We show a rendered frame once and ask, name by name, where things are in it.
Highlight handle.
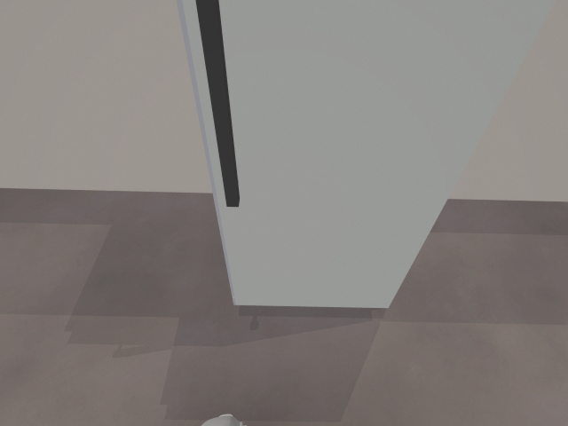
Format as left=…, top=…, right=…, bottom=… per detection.
left=195, top=0, right=240, bottom=207

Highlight fridge door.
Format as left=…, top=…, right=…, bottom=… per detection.
left=182, top=0, right=556, bottom=308

